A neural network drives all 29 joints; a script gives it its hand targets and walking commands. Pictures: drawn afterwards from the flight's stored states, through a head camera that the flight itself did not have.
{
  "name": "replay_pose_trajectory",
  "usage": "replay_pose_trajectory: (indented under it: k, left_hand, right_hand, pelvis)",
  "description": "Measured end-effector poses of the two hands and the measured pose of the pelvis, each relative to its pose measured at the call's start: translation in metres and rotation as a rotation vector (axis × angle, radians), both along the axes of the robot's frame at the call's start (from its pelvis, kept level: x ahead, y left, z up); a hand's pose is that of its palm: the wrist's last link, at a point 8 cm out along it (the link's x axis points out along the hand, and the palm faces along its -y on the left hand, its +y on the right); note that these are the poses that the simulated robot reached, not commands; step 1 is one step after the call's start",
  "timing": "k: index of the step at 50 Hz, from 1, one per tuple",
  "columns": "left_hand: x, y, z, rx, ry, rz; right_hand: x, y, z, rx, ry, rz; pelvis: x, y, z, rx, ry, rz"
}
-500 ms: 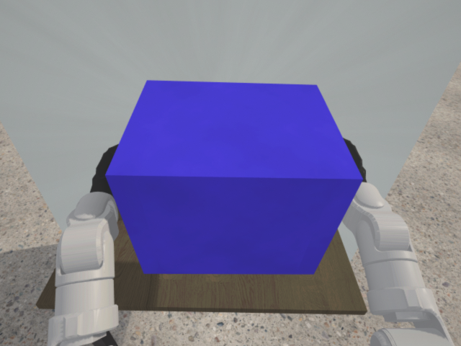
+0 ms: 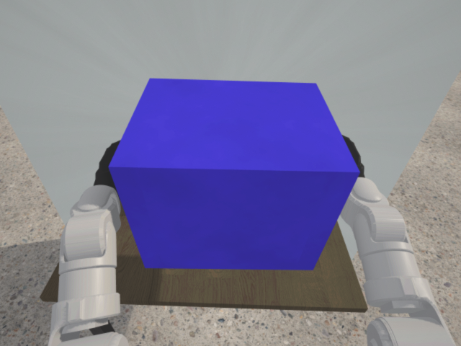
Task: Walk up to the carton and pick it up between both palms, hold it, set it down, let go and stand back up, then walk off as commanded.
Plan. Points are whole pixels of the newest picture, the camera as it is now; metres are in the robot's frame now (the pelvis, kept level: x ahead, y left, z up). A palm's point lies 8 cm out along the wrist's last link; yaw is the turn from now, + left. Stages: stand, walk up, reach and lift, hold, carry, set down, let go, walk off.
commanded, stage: hold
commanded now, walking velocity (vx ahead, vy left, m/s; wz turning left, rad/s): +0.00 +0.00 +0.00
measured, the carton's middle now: (231, 174) +0.40 +0.00 +0.14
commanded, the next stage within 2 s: none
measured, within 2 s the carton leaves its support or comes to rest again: neither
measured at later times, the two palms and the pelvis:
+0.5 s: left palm (112, 189) +0.34 +0.20 +0.16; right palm (353, 183) +0.35 -0.20 +0.16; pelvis +0.01 +0.00 +0.00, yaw +0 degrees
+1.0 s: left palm (107, 188) +0.34 +0.21 +0.16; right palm (350, 179) +0.35 -0.19 +0.17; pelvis +0.00 +0.00 +0.00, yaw +0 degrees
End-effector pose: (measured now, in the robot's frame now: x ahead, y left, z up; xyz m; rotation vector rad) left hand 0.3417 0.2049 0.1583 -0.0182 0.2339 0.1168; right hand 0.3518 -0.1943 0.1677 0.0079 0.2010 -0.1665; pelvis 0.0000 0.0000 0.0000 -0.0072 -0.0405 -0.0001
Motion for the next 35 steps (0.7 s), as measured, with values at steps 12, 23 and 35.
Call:
replay_pose_trajectory:
  k: [12,23,35]
  left_hand:
    - [0.0,0.003,0.0,0.016,-0.015,0.001]
    - [-0.003,-0.005,0.002,0.02,-0.021,-0.006]
    - [-0.006,-0.005,0.003,0.01,-0.02,0.002]
  right_hand:
    - [0.002,0.003,0.0,0.002,-0.016,0.003]
    - [-0.004,-0.005,-0.001,0.004,-0.023,-0.003]
    - [-0.005,-0.005,0.0,0.011,-0.022,0.001]
  pelvis:
    - [0.007,0.003,0.0,-0.005,0.01,0.006]
    - [0.011,0.004,0.001,-0.003,-0.004,-0.003]
    - [0.008,-0.001,0.001,0.0,-0.005,-0.004]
